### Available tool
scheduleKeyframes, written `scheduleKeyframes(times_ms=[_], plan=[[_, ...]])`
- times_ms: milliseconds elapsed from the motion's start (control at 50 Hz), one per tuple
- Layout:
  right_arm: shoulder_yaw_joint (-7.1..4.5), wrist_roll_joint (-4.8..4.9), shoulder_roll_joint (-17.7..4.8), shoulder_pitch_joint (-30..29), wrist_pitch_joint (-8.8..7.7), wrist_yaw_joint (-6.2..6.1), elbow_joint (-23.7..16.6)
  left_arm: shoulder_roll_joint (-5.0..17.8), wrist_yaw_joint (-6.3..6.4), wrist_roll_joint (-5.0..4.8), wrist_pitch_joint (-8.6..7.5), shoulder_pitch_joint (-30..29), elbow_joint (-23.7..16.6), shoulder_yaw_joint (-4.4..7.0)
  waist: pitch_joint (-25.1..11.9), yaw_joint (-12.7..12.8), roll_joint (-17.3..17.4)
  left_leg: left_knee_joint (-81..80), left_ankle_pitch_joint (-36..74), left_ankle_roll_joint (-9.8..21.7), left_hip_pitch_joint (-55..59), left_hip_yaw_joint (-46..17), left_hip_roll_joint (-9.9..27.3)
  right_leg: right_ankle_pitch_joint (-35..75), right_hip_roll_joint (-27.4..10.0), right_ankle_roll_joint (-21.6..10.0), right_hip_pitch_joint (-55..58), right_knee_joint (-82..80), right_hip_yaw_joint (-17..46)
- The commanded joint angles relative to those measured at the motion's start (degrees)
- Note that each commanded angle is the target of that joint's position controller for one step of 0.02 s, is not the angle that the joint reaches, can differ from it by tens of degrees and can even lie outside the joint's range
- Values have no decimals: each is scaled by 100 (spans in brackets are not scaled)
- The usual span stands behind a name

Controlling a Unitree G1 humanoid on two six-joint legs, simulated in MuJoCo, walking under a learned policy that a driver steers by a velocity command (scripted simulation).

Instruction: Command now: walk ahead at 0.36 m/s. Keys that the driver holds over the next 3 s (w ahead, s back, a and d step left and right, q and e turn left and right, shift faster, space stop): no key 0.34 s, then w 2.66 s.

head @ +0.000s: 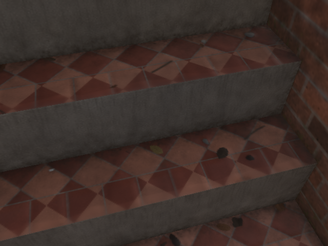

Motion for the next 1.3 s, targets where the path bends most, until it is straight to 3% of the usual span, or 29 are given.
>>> scheduleKeyframes(times_ms=[20, 220, 240, 260, 340, 360, 460, 580, 660, 700, 880, 1300], plan=[[-100, 6, -409, -244, -89, -22, -314, 360, 9, -4, -94, -174, -300, 89, -403, -12, -30, -7, 952, -1, 468, -591, 721, 1380, -859, 44, -179, -134, 559], [-125, 46, -463, 133, 16, -25, 210, 441, 2, -27, -26, 159, 175, 132, -156, -15, -15, 104, 816, -17, 321, -588, 742, 1378, -855, 10, -203, -4, 615], [-234, 119, -790, 1, 51, 33, 289, 832, -124, -113, 39, 290, 271, 260, -8, 88, -145, 203, 537, 30, 301, -632, 607, 1289, -747, -66, -226, -81, 638], [-147, 38, -482, 359, 38, -10, 370, 444, -24, -22, 8, 365, 373, 164, -174, -81, -67, 32, 637, 3, 413, -591, 749, 1202, -846, -20, -260, -44, 607], [-135, 52, -525, 461, 66, -69, 667, 507, 65, -33, 14, 542, 646, 158, 10, -32, 14, 89, 666, -3, 374, -610, 751, 1211, -830, -14, -287, -31, 640], [-117, 57, -510, 482, 77, -76, 728, 481, 73, -39, 18, 563, 707, 136, -80, -33, -9, 24, 512, -4, 438, -597, 735, 945, -807, -22, -261, -116, 637], [-57, 44, -536, 452, 94, -105, 936, 507, 107, -35, 2, 550, 927, 67, 209, -45, -46, -132, 303, -9, 514, -538, 684, -100, -743, -73, -495, -570, 723], [-7, 87, -535, 595, 45, -128, 1146, 480, 113, -70, -19, 672, 1120, 15, 268, -24, -86, -149, 376, 5, 421, -461, 647, 127, -743, -121, -281, -693, 776], [32, 137, -539, 533, 52, -184, 1166, 541, 133, -90, -60, 587, 1092, -41, 85, -17, -85, -113, 539, -4, 262, -422, 664, 1346, -802, -129, 116, -477, 755], [53, 129, -563, 562, 41, -200, 1222, 616, 74, -111, -76, 570, 1091, -41, 91, -17, -95, -93, 530, 15, 248, -406, 628, 1493, -807, -105, 130, -434, 768], [109, 158, -616, 353, 8, -210, 1214, 673, 59, -113, -115, 336, 1070, -113, -59, -20, -88, -85, 727, -17, 256, -410, 674, 2383, -841, -76, 374, -342, 766], [201, 152, -793, -15, -54, -152, 1138, 891, -7, -117, -130, -94, 1055, -242, -210, -24, -32, -272, 974, -37, 453, -480, 778, 2277, -876, -65, 372, -418, 780]])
